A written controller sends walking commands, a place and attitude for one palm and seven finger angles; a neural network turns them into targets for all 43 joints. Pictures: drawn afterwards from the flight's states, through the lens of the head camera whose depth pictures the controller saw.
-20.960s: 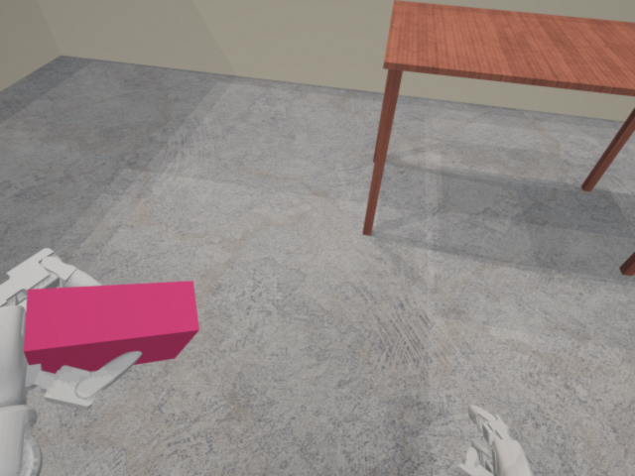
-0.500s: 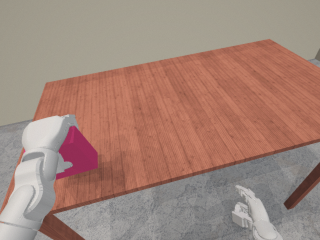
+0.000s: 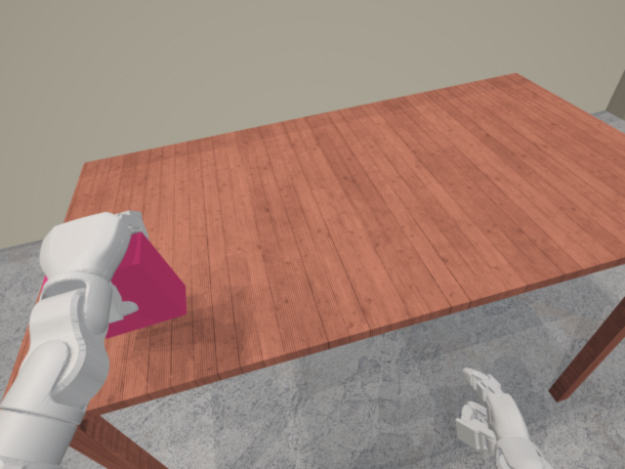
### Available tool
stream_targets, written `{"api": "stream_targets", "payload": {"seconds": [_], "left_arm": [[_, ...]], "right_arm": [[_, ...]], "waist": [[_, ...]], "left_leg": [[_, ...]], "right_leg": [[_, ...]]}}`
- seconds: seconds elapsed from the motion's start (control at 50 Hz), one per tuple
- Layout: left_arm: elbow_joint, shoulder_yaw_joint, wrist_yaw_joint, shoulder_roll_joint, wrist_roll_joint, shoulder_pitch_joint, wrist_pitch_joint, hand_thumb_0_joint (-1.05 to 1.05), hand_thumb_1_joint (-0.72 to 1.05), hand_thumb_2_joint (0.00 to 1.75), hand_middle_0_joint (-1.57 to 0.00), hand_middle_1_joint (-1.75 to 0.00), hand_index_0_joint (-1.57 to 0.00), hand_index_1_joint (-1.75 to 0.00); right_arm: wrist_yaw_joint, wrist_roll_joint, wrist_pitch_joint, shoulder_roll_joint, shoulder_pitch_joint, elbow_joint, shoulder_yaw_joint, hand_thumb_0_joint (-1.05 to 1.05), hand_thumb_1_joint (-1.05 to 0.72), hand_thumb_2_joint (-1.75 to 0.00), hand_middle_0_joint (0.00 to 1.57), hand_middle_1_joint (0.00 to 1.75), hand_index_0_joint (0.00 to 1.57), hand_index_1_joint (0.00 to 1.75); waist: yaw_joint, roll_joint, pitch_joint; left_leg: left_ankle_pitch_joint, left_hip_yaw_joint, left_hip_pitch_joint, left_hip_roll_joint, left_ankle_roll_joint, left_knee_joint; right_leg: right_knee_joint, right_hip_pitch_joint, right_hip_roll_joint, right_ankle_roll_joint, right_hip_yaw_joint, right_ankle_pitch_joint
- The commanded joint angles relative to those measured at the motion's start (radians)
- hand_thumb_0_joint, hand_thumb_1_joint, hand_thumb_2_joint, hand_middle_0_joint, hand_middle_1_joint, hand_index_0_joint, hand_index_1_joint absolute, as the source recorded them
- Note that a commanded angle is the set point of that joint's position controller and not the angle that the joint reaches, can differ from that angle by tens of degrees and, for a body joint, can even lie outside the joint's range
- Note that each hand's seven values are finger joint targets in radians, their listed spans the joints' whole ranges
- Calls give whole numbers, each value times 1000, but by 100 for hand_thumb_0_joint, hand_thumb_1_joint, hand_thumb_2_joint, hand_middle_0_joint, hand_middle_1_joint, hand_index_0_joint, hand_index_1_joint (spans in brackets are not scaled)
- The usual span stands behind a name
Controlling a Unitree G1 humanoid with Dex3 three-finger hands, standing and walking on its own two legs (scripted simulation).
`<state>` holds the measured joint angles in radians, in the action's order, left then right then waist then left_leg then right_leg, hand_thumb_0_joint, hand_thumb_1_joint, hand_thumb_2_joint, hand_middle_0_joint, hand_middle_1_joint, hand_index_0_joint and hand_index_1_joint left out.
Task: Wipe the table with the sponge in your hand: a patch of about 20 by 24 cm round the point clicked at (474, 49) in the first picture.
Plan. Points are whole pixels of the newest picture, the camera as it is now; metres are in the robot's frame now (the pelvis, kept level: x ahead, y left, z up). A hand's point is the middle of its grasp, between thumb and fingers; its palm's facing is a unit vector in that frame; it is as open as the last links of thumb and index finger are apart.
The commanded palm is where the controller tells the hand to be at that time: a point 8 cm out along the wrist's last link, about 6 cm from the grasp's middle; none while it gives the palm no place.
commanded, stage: lower the sponge onto the table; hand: left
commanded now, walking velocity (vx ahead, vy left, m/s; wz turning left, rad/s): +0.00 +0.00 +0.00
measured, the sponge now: (131, 296) +0.28 +0.29 +0.09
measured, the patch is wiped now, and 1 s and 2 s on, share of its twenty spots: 0.00 0.00 0.20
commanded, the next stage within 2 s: wipe forward along the first lane in 1.30 s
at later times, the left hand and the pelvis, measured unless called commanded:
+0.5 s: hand (118, 278) +0.28 +0.29 +0.13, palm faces +0.05 -0.06 -1.00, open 9.2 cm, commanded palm +0.25 +0.29 +0.20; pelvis +0.01 +0.00 +0.00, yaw +1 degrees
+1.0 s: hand (128, 296) +0.27 +0.29 +0.10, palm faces +0.02 -0.08 -1.00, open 9.2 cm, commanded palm +0.25 +0.29 +0.18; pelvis +0.01 +0.00 +0.00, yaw +1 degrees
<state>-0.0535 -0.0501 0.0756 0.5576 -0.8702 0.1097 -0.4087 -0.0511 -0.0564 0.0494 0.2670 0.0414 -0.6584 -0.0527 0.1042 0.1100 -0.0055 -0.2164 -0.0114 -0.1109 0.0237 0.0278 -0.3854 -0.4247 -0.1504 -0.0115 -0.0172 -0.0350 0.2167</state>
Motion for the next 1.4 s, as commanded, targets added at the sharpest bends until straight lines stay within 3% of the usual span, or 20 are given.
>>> {"api": "stream_targets", "payload": {"seconds": [0.0, 0.14, 0.22, 0.32, 0.44, 0.48, 0.52, 0.62, 0.64, 0.8, 0.92, 0.98, 1.02, 1.04, 1.12, 1.14, 1.22, 1.28, 1.32, 1.38], "left_arm": [[-157, 135, -2, 245, -24, 260, -12, 0, 10, 130, -120, -160, -120, -160], [-237, 176, -19, 280, -35, 296, 60, 0, 10, 130, -120, -160, -120, -160], [-201, 208, -46, 308, -27, 314, 58, 0, 10, 130, -120, -160, -120, -160], [-236, 166, -44, 261, -24, 300, 39, 0, 10, 130, -120, -160, -120, -160], [-198, 99, -13, 198, -32, 281, 12, 0, 10, 130, -120, -160, -120, -160], [-207, 101, -11, 198, -31, 246, 22, 0, 10, 130, -120, -160, -120, -160], [-233, 170, -20, 272, -44, 257, 25, 0, 10, 130, -120, -160, -120, -160], [-275, 187, -53, 261, -46, 220, 39, 0, 10, 130, -120, -160, -120, -160], [-255, 157, -59, 223, -45, 218, 36, 0, 10, 130, -120, -160, -120, -160], [-242, 95, -51, 169, -41, 186, 9, 0, 10, 130, -120, -160, -120, -160], [-267, 151, -65, 228, -57, 190, 37, 0, 10, 130, -120, -160, -120, -160], [-211, 130, -74, 190, -50, 159, 49, 0, 10, 130, -120, -160, -120, -160], [-216, 188, -83, 253, -56, 160, 45, 0, 10, 130, -120, -160, -120, -160], [-214, 138, -84, 196, -54, 175, 47, 0, 10, 130, -120, -160, -120, -160], [-212, 151, -82, 209, -49, 151, 47, 0, 10, 130, -120, -160, -120, -160], [-207, 109, -82, 164, -51, 167, 51, 0, 10, 130, -120, -160, -120, -160], [-221, 157, -84, 204, -47, 110, 63, 0, 10, 130, -120, -160, -120, -160], [-145, 130, -85, 171, -38, 99, 62, 0, 10, 130, -120, -160, -120, -160], [-155, 179, -92, 228, -47, 113, 61, 0, 10, 130, -120, -160, -120, -160], [-116, 148, -90, 181, -40, 61, 64, 0, 10, 130, -120, -160, -120, -160]], "right_arm": [[-4, -2, -44, 109, -214, 185, 44, 0, -90, -90, 20, 30, 20, 30], [-13, 6, -68, 91, -187, 200, 37, 0, -90, -90, 20, 30, 20, 30], [-17, -2, -65, 95, -216, 193, 38, 0, -90, -90, 20, 30, 20, 30], [-9, -2, -69, 91, -234, 200, 38, 0, -90, -90, 20, 30, 20, 30], [-4, -2, -56, 97, -195, 191, 36, 0, -90, -90, 20, 30, 20, 30], [-3, 2, -49, 103, -186, 189, 45, 0, -90, -90, 20, 30, 20, 30], [-6, 1, -50, 100, -223, 202, 36, 0, -90, -90, 20, 30, 20, 30], [3, 5, -52, 92, -216, 209, 39, 0, -90, -90, 20, 30, 20, 30], [3, 9, -55, 88, -181, 201, 41, 0, -90, -90, 20, 30, 20, 30], [6, 4, -37, 100, -184, 190, 49, 0, -90, -90, 20, 30, 20, 30], [-3, 5, -49, 96, -209, 198, 43, 0, -90, -90, 20, 30, 20, 30], [-4, 9, -44, 99, -166, 180, 54, 0, -90, -90, 20, 30, 20, 30], [-4, 6, -47, 101, -201, 187, 47, 0, -90, -90, 20, 30, 20, 30], [-4, 6, -50, 93, -176, 190, 47, 0, -90, -90, 20, 30, 20, 30], [-2, 2, -49, 98, -203, 191, 48, 0, -90, -90, 20, 30, 20, 30], [0, 4, -54, 94, -173, 190, 48, 0, -90, -90, 20, 30, 20, 30], [0, 5, -53, 102, -193, 194, 55, 0, -90, -90, 20, 30, 20, 30], [-4, 5, -45, 108, -150, 173, 62, 0, -90, -90, 20, 30, 20, 30], [-6, 2, -48, 109, -185, 184, 58, 0, -90, -90, 20, 30, 20, 30], [-5, 4, -44, 111, -146, 173, 66, 0, -90, -90, 20, 30, 20, 30]], "waist": [[9, -87, 195], [11, -76, 240], [15, -43, 194], [19, -11, 230], [1, -62, 214], [5, -76, 217], [17, -69, 221], [33, -19, 259], [21, -53, 272], [3, -58, 205], [17, -36, 213], [8, -61, 212], [19, -43, 201], [10, -53, 227], [12, -31, 197], [3, -54, 212], [14, -56, 204], [-1, -94, 167], [13, -74, 171], [7, -87, 171]], "left_leg": [[171, 19, -26, -59, -68, 33], [215, 20, 2, -63, -71, 9], [181, 11, 1, -61, -65, 27], [227, 10, 20, -62, -65, 24], [223, 17, -4, -56, -65, 25], [236, 9, 5, -54, -68, 27], [232, 3, 10, -53, -69, 25], [293, 4, 26, -55, -65, 19], [312, 20, 20, -57, -67, 5], [262, 11, 7, -52, -67, 18], [255, 3, 20, -54, -69, 17], [258, 13, 9, -55, -67, 14], [240, 9, 8, -57, -66, 15], [250, 20, 0, -59, -67, 8], [232, 11, 4, -58, -66, 14], [244, 18, -5, -58, -67, 6], [244, 11, 3, -56, -69, 6], [205, 19, -24, -56, -68, 9], [198, 15, -21, -59, -68, 9], [202, 20, -34, -60, -68, 2]], "right_leg": [[64, 87, 17, -29, 17, -117], [47, 98, 18, -36, 21, -149], [71, 74, 30, -46, 49, -106], [59, 102, 27, -48, 43, -166], [49, 85, 20, -38, 1, -152], [52, 95, 23, -36, -1, -177], [52, 95, 32, -47, 34, -169], [37, 126, 33, -54, 33, -224], [26, 131, 23, -44, 5, -248], [45, 90, 26, -37, -2, -204], [46, 95, 37, -50, 27, -190], [47, 101, 30, -38, 2, -204], [50, 94, 39, -49, 37, -185], [40, 103, 26, -40, 5, -192], [51, 85, 37, -46, 29, -175], [40, 89, 28, -39, -1, -184], [45, 93, 36, -43, 27, -204], [53, 72, 31, -30, 2, -169], [54, 72, 37, -39, 33, -157], [47, 79, 30, -31, 7, -173]]}}
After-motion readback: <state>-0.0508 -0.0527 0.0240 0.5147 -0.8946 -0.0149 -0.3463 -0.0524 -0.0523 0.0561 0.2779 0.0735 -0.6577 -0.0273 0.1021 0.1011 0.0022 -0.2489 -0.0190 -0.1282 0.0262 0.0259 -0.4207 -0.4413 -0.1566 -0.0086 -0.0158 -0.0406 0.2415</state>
